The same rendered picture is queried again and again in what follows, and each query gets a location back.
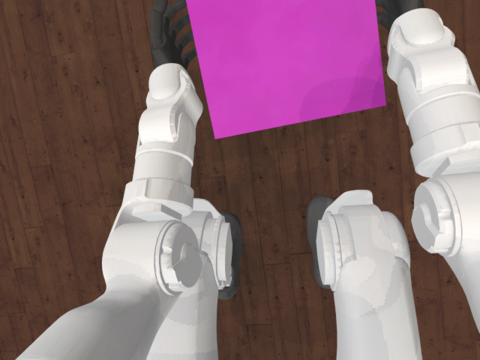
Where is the robot right upper arm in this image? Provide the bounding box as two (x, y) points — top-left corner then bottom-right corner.
(411, 171), (480, 334)

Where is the robot left thigh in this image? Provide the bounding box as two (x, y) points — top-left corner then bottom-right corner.
(146, 211), (233, 360)

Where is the robot right hand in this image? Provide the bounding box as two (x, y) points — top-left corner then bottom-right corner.
(375, 0), (425, 33)

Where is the carton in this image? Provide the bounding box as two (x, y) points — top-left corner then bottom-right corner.
(186, 0), (386, 139)

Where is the robot left hand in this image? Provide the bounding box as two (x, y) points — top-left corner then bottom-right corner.
(150, 0), (197, 71)

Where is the right robot forearm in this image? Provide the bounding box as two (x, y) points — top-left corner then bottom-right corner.
(387, 8), (480, 178)

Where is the robot left shin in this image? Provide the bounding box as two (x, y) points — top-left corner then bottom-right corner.
(193, 198), (232, 290)

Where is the robot left upper arm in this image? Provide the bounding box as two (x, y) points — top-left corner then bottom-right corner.
(16, 220), (203, 360)

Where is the left robot forearm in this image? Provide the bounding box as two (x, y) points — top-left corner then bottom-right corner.
(102, 63), (203, 270)

